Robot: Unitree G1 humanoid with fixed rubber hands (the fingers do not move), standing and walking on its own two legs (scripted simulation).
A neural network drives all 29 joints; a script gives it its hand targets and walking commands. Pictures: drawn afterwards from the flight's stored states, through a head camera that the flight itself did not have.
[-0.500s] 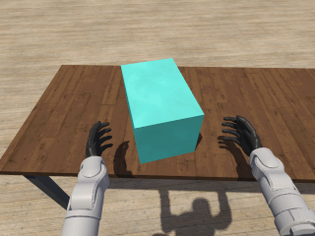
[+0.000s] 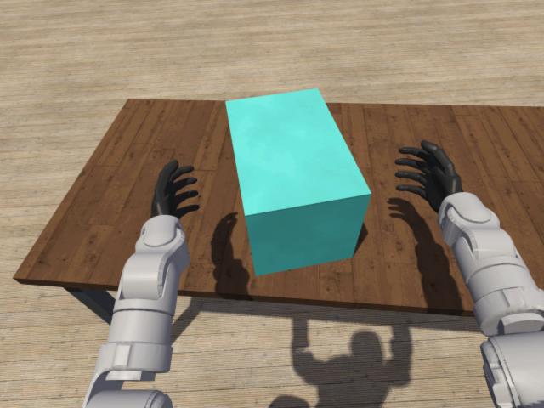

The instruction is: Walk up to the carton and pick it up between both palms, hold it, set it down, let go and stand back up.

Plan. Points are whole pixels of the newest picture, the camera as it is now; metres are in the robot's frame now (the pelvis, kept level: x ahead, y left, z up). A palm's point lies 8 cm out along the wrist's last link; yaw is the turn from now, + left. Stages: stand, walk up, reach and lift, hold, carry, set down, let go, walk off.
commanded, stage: reach and lift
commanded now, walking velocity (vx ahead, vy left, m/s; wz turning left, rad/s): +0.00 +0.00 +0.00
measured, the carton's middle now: (287, 178) +0.54 +0.06 +0.00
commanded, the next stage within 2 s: none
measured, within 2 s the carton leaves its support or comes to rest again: neither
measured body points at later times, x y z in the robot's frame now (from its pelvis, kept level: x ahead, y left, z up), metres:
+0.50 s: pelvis +0.00 +0.00 +0.00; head +0.08 -0.02 +0.44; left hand +0.42 +0.22 +0.13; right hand +0.52 -0.15 +0.13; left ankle -0.01 +0.17 -0.75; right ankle +0.02 -0.08 -0.75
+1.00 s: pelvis +0.01 +0.01 -0.01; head +0.11 -0.01 +0.43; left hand +0.44 +0.22 +0.08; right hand +0.53 -0.13 +0.10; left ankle -0.01 +0.17 -0.75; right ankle +0.02 -0.08 -0.75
